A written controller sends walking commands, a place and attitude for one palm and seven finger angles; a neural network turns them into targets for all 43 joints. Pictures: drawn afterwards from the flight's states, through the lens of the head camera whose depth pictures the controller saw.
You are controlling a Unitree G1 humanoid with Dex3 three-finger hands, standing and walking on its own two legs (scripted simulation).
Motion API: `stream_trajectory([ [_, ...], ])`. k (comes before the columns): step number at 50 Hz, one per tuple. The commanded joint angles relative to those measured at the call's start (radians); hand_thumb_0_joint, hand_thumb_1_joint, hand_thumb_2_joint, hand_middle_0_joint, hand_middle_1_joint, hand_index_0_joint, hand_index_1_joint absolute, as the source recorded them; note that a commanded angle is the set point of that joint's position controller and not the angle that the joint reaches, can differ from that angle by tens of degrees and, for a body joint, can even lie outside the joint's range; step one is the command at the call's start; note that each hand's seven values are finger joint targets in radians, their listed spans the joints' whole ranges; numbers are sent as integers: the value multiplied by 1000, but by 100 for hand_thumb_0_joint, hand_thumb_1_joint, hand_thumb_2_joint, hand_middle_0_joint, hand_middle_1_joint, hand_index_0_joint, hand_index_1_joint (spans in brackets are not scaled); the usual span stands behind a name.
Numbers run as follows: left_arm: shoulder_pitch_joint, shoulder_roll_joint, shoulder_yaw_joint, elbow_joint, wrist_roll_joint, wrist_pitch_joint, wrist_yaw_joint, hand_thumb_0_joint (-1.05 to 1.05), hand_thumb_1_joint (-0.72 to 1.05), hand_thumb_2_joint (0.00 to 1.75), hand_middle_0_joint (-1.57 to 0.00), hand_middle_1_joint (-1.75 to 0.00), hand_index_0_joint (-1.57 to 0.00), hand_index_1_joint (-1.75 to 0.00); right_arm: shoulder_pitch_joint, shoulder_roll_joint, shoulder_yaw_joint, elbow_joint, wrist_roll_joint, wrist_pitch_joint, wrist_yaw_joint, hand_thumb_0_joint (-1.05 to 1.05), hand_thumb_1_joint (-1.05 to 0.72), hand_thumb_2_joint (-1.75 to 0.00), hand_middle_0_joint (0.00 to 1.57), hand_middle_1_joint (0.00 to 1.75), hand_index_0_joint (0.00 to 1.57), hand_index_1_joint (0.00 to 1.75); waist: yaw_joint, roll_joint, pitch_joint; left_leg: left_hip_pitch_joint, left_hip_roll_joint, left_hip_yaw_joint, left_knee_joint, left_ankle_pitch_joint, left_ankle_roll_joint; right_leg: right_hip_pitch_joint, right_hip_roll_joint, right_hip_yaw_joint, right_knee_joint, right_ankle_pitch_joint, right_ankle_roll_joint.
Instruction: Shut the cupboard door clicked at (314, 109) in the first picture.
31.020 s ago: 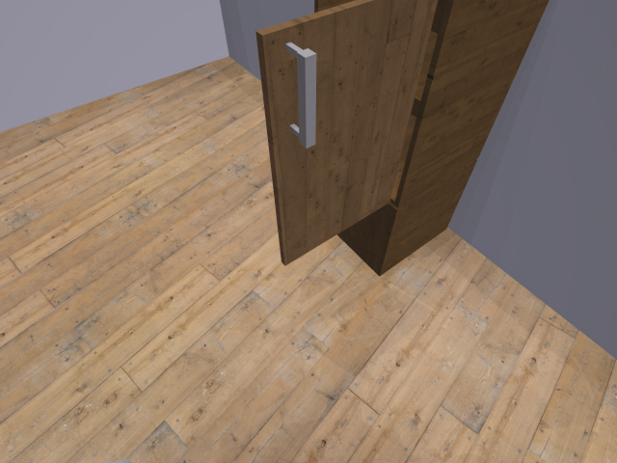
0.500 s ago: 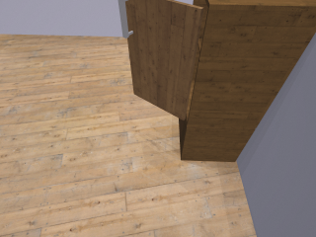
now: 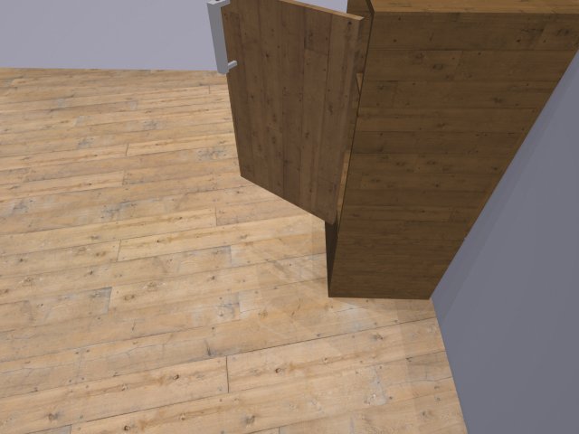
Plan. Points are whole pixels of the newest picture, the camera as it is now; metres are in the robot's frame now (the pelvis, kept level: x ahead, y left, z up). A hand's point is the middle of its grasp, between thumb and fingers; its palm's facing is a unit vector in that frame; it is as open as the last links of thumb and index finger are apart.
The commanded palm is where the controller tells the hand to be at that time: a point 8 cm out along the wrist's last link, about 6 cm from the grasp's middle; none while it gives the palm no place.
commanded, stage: walk to a spot facing it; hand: left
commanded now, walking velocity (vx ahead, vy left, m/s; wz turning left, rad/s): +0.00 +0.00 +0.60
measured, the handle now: (224, 37) +0.94 +0.21 +0.14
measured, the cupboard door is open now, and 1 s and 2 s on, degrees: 55 55 55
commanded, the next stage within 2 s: none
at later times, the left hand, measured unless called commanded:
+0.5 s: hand out of the picture -0.03 +0.25 -0.19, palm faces +0.32 -0.91 -0.27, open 7.4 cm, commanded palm none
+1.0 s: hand out of the picture -0.12 +0.21 -0.20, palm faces +0.63 -0.74 -0.25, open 7.4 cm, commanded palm none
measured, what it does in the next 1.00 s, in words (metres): steps on the spot, turning left: right foot, then left foot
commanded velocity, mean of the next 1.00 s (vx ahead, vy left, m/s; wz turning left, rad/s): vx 0.05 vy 0.00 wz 0.60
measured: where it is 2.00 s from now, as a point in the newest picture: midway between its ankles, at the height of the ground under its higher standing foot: outside the picture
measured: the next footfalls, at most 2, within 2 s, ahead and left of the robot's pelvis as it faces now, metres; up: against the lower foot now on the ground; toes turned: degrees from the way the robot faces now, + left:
right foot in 0.64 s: +0.06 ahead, -0.10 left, +0.00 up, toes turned +23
left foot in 0.94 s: -0.08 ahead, +0.14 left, +0.00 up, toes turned +40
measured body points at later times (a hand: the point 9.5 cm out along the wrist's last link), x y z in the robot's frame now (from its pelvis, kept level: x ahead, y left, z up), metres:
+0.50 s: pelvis -0.03 +0.03 -0.02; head +0.02 +0.04 +0.43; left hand -0.05 +0.30 -0.17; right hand +0.06 -0.19 -0.17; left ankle -0.01 +0.15 -0.75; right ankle -0.02 -0.11 -0.70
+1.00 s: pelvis -0.03 +0.01 -0.03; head +0.00 +0.05 +0.42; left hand -0.15 +0.25 -0.18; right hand +0.21 -0.15 -0.15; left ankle -0.11 +0.12 -0.75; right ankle +0.02 -0.12 -0.72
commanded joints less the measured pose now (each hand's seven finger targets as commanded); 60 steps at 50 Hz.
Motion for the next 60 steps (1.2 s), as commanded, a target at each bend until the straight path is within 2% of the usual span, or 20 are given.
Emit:
stream_trajectory([
  [1, 58, 108, 24, -47, -6, 5, 29, 0, 90, 90, -20, -30, -20, -30, 26, -66, -13, -53, -4, 8, -8, 0, -90, -90, 20, 30, 20, 30, 9, -22, -53, -36, 100, -100, 49, 249, 5, 3, -200, 81, 36, 317, 10],
  [8, 96, 135, 66, -121, 16, 21, 42, 0, 90, 90, -20, -30, -20, -30, 37, -28, -51, -122, -6, 47, -3, 0, -90, -90, 20, 30, 20, 30, 26, -141, 32, -312, 38, -29, 603, -364, -20, -18, -446, 148, 35, 489, -195],
  [14, 64, 128, 83, -179, 11, 24, 29, 0, 90, 90, -20, -30, -20, -30, 122, 23, -57, -149, -10, 48, 21, 0, -90, -90, 20, 30, 20, 30, -28, -88, 40, -126, 52, 62, 301, -104, -22, -163, -369, -72, 224, 355, -53],
  [15, 86, 111, 81, -189, 6, 30, 26, 0, 90, 90, -20, -30, -20, -30, 180, -3, -64, -142, -16, 41, 23, 0, -90, -90, 20, 30, 20, 30, -46, 17, 0, -43, 76, -1, 195, 94, 7, -217, -319, -118, 357, 245, 3],
  [16, 124, 52, 77, -211, -2, 38, 24, 0, 90, 90, -20, -30, -20, -30, 214, -89, -84, -153, -27, 34, 18, 0, -90, -90, 20, 30, 20, 30, -45, 271, -20, -7, 274, -325, 91, 356, 117, -358, -183, -167, 549, -124, 87],
  [17, 73, 32, 67, -254, 3, 43, 28, 0, 90, 90, -20, -30, -20, -30, 262, -140, -100, -150, -31, 34, 6, 0, -90, -90, 20, 30, 20, 30, -80, 280, -47, -69, 391, -523, -28, 258, 220, -376, -104, -58, 721, -484, 86],
  [18, 34, 28, 74, -270, 8, 54, 29, 0, 90, 90, -20, -30, -20, -30, 262, -149, -106, -153, -33, 33, -2, 0, -90, -90, 20, 30, 20, 30, -77, 192, -52, -124, 373, -545, -76, -34, 216, -401, -109, 23, 813, -425, 74],
  [29, 199, 12, 79, -249, 2, 36, 21, 0, 90, 90, -20, -30, -20, -30, 76, -84, -105, -236, -24, 43, -6, 0, -90, -90, 20, 30, 20, 30, 28, 137, -85, -258, 140, -378, 21, -80, 118, -124, -27, 6, 292, -157, 84],
  [30, 251, 32, 89, -239, 6, 31, 24, 0, 90, 90, -20, -30, -20, -30, 46, -56, -107, -252, -18, 50, -3, 0, -90, -90, 20, 30, 20, 30, 54, 84, -72, -371, 78, -332, 70, -197, 71, -12, -65, 29, 128, -129, 71],
  [32, 185, 178, 109, -279, 29, 28, 34, 0, 90, 90, -20, -30, -20, -30, 38, 28, -106, -283, -14, 50, 12, 0, -90, -90, 20, 30, 20, 30, 55, -298, 29, -548, -111, -85, 637, -397, -36, -131, -526, 501, -176, -382, -111],
  [36, -22, 80, 87, -324, 27, 8, 35, 0, 90, 90, -20, -30, -20, -30, 90, 28, -105, -262, -15, 61, 41, 0, -90, -90, 20, 30, 20, 30, -62, -208, 66, -422, 16, -58, 848, -263, -41, -289, -366, 130, -23, -25, -88],
  [41, 153, 143, 105, -271, 26, 8, 31, 0, 90, 90, -20, -30, -20, -30, -14, 55, -75, -293, -3, 44, 45, 0, -90, -90, 20, 30, 20, 30, 37, -210, -17, -330, -10, 67, 487, -299, -46, -39, -381, 15, 145, 508, -73],
  [44, 156, 145, 110, -262, 18, 13, 25, 0, 90, 90, -20, -30, -20, -30, 42, 25, -75, -286, -4, 33, 41, 0, -90, -90, 20, 30, 20, 30, 10, -214, -71, -178, -12, 84, 243, -160, -29, -40, -373, -40, 250, 460, -15],
  [45, 158, 129, 110, -269, 10, 18, 22, 0, 90, 90, -20, -30, -20, -30, 97, -17, -82, -271, -9, 25, 41, 0, -90, -90, 20, 30, 20, 30, -22, -127, -107, -24, 5, 49, 106, -47, -17, -130, -353, -78, 360, 337, 30],
  [47, 101, 23, 75, -348, 9, 24, 7, 0, 90, 90, -20, -30, -20, -30, 223, -210, -123, -248, -28, 17, 23, 0, -90, -90, 20, 30, 20, 30, -94, 338, -140, 193, 403, -494, 8, 227, 211, -568, -145, -98, 731, -490, 120],
  [48, 4, 46, 77, -380, 19, 28, 5, 0, 90, 90, -20, -30, -20, -30, 273, -209, -123, -228, -33, 17, 14, 0, -90, -90, 20, 30, 20, 30, -127, 198, -102, 114, 409, -511, -16, -36, 248, -601, -156, -9, 801, -440, 102],
  [53, -1, 26, 82, -338, 11, 12, -27, 0, 90, 90, -20, -30, -20, -30, 129, -124, -96, -261, -32, -7, -2, 0, -90, -90, 20, 30, 20, 30, -40, 197, -18, -20, 212, -339, -26, -168, 165, -538, -133, 14, 650, -223, 106],
  [58, 172, 34, 90, -284, 14, 1, -37, 0, 90, 90, -20, -30, -20, -30, 46, -111, -98, -276, -26, 5, 3, 0, -90, -90, 20, 30, 20, 30, 48, 135, -1, -323, 128, -302, 50, -432, 125, -99, -38, -79, 297, -107, 109],
  [59, 290, 85, 108, -257, 19, -9, -31, 0, 90, 90, -20, -30, -20, -30, 5, -76, -94, -293, -18, 4, 6, 0, -90, -90, 20, 30, 20, 30, 114, 5, -14, -502, 44, -241, 208, -492, 88, 101, -94, 13, 160, -201, 96],
  [60, 383, 175, 126, -243, 36, -21, -12, 0, 90, 90, -20, -30, -20, -30, 9, 16, -75, -316, -4, -1, 11, 0, -90, -90, 20, 30, 20, 30, 158, -325, -38, -698, -92, -72, 561, -510, 22, 209, -391, 393, -72, -520, 10],
])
